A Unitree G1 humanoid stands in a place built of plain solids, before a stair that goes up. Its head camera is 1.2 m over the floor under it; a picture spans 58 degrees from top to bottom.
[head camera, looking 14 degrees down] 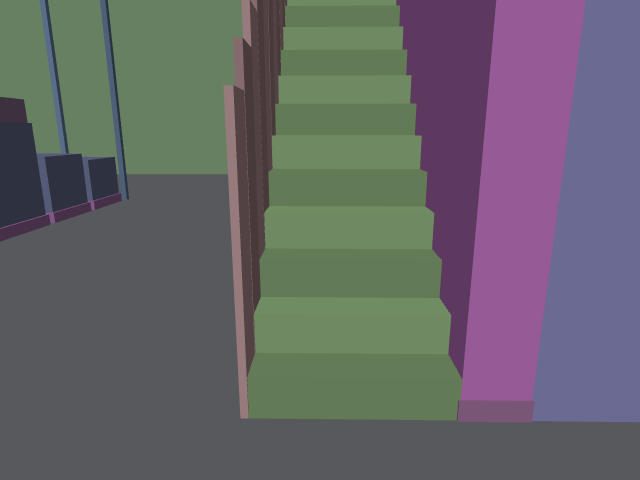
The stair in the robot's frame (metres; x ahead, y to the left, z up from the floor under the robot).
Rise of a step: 0.20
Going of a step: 0.21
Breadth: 0.90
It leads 1 degrees to the right of straight ahead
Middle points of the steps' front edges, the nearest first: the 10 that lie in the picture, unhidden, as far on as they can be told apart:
1.62 -0.14 0.20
1.83 -0.15 0.39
2.04 -0.15 0.59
2.26 -0.15 0.79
2.47 -0.16 0.98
2.68 -0.16 1.18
2.89 -0.16 1.38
3.10 -0.17 1.57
3.32 -0.17 1.77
3.53 -0.17 1.97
